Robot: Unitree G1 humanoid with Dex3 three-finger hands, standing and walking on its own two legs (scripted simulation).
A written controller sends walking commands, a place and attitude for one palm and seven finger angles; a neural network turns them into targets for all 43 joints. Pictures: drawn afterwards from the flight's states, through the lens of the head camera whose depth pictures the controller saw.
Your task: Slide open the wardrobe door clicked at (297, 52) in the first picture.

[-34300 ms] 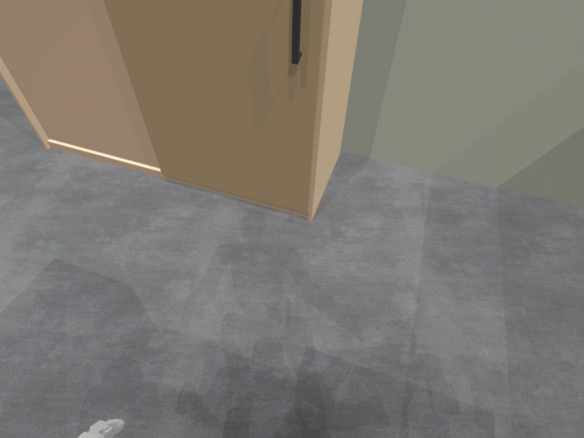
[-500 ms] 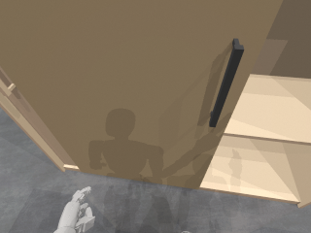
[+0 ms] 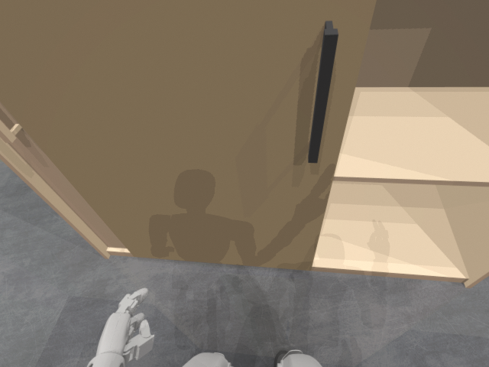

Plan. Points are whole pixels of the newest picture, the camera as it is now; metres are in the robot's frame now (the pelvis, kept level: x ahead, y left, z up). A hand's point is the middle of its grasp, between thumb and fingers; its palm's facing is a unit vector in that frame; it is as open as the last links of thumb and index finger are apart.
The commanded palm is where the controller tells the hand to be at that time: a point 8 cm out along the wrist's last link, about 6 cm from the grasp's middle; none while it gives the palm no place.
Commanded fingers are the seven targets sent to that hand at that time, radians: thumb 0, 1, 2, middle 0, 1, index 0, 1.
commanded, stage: step back with the hand held close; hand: right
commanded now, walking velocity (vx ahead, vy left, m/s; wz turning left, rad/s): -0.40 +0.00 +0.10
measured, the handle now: (319, 102) +0.54 -0.12 +0.13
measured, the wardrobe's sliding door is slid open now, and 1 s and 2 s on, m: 0.60 0.60 0.60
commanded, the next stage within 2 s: stop stepping back and stand still in 0.08 s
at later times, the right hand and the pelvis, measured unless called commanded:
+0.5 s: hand out of the picture +0.14 -0.24 +0.18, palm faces +0.23 +0.85 -0.47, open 7.4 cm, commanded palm +0.09 -0.29 +0.19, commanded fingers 0.00 -0.90 -0.90 0.20 0.30 0.20 0.30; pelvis -0.09 -0.02 +0.01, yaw +8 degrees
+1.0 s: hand out of the picture +0.12 -0.28 +0.18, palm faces +0.37 +0.78 -0.51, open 7.4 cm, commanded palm +0.06 -0.32 +0.19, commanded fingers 0.00 -0.90 -0.90 0.20 0.30 0.20 0.30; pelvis -0.10 -0.04 -0.01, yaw +5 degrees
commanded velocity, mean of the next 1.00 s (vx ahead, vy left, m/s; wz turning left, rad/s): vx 0.08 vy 0.03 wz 0.01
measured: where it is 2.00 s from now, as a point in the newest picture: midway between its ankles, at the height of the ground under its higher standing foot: outside the picture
